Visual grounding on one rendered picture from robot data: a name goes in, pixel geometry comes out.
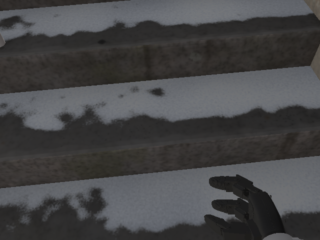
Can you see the right robot hand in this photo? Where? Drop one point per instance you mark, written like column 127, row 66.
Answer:
column 260, row 217

